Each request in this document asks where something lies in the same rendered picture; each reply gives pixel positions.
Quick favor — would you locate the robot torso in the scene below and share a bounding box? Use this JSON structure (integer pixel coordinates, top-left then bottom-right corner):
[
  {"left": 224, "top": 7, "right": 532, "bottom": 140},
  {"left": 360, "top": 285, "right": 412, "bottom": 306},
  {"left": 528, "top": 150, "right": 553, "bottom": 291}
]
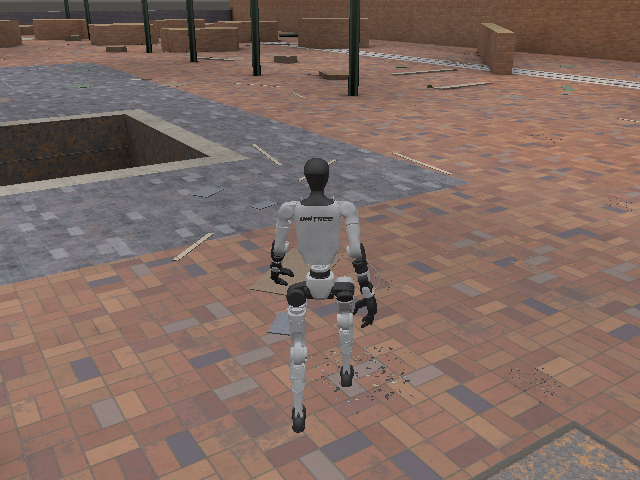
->
[{"left": 294, "top": 196, "right": 342, "bottom": 300}]

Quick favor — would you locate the robot left forearm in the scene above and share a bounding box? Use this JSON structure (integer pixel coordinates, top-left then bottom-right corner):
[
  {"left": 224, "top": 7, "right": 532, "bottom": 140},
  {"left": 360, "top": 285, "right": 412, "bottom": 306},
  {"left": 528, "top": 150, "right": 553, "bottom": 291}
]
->
[{"left": 270, "top": 240, "right": 285, "bottom": 273}]

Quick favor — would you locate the humanoid robot head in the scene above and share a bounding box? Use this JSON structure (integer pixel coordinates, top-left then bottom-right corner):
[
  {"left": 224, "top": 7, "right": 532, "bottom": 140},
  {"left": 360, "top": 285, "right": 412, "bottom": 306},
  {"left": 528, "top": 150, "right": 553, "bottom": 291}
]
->
[{"left": 300, "top": 158, "right": 335, "bottom": 206}]

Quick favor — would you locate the right robot hand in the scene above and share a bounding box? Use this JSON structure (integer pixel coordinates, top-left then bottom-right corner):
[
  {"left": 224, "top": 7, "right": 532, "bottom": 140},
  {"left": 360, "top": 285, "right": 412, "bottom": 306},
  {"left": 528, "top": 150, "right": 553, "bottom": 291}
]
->
[{"left": 353, "top": 294, "right": 377, "bottom": 328}]

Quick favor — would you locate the robot right forearm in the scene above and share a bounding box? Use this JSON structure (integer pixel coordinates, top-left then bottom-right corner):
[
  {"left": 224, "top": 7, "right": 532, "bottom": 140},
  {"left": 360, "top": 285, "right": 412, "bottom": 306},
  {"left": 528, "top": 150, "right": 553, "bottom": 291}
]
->
[{"left": 352, "top": 243, "right": 374, "bottom": 298}]

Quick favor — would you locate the robot left upper arm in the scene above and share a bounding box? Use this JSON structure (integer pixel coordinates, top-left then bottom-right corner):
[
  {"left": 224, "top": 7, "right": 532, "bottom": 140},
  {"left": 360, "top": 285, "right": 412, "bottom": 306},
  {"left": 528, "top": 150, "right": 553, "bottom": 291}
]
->
[{"left": 273, "top": 201, "right": 298, "bottom": 254}]

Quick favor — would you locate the left robot hand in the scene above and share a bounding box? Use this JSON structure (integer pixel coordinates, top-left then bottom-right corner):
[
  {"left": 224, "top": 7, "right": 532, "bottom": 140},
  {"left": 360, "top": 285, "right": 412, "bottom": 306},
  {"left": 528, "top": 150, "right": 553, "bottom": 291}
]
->
[{"left": 270, "top": 267, "right": 294, "bottom": 286}]

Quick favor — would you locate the robot right upper arm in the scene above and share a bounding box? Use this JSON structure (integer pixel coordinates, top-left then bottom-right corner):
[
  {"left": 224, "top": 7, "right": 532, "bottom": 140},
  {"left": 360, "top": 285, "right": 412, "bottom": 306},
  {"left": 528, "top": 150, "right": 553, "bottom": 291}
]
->
[{"left": 338, "top": 201, "right": 362, "bottom": 259}]

